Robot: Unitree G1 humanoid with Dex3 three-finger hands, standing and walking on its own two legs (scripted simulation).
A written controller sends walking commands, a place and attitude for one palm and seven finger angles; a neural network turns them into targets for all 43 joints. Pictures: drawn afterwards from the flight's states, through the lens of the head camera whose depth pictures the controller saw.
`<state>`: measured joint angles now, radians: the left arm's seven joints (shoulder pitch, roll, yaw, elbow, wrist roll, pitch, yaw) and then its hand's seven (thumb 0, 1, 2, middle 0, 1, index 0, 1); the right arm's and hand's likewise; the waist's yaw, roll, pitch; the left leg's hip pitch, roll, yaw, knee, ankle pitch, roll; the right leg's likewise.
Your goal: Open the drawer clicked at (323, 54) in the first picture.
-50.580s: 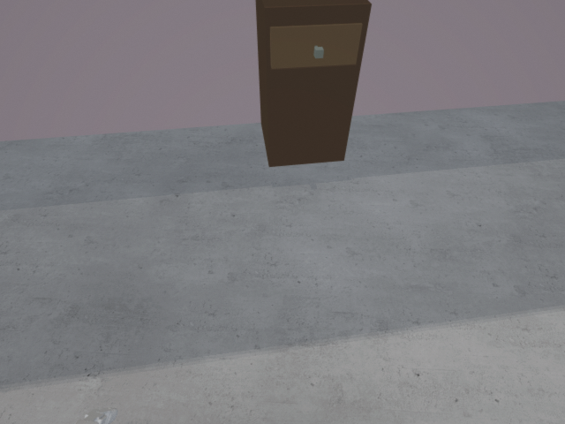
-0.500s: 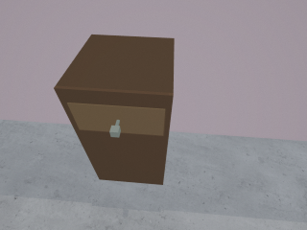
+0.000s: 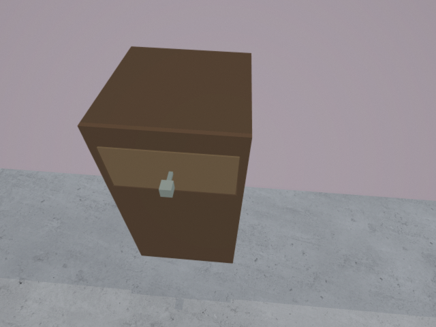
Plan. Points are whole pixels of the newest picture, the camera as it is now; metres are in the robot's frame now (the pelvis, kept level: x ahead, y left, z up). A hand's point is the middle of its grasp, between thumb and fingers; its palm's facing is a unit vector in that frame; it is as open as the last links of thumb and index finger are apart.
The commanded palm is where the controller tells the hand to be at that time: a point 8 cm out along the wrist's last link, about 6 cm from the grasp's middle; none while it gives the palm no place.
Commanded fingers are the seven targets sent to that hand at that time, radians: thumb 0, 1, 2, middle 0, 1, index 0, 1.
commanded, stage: look again from close up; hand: left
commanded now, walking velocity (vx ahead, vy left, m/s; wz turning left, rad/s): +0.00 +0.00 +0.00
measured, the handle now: (168, 183) +0.50 +0.17 -0.12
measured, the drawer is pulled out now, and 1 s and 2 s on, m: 0.00 0.00 0.00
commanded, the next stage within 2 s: raise the hand with hooked fingers in 0.06 s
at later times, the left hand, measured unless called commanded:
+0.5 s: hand (141, 288) +0.20 +0.15 -0.03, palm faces -0.03 -0.39 -0.92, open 8.1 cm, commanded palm +0.13 +0.20 -0.02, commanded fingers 0.00 0.48 0.72 -0.23 -0.57 -0.23 -0.57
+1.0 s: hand (119, 280) +0.20 +0.19 -0.01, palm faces -0.02 -0.09 -1.00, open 11.1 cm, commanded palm +0.16 +0.21 +0.04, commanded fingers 0.00 -0.10 0.47 -0.27 -0.94 -0.27 -0.94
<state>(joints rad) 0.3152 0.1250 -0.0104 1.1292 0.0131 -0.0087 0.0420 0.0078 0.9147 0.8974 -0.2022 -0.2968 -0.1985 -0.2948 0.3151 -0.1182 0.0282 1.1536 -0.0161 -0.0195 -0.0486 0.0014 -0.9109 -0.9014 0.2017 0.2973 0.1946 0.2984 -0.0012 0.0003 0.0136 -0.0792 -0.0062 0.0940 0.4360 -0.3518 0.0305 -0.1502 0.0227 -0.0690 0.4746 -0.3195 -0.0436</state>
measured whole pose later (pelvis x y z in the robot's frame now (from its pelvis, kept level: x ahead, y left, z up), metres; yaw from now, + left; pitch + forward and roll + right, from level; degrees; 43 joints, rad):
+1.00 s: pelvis -0.07 -0.04 -0.02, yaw +1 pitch +7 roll +2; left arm 0.07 0.36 -0.09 0.17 1.01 0.02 0.29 0.00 0.11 0.56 -0.28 -0.80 -0.27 -0.80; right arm 0.13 -0.19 0.05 0.60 -0.03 0.13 -0.03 0.01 -0.91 -0.90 0.21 0.30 0.20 0.30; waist 0.04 0.05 -0.05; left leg -0.46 0.00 0.06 0.68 -0.34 0.00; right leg -0.53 0.03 -0.05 0.73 -0.32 -0.09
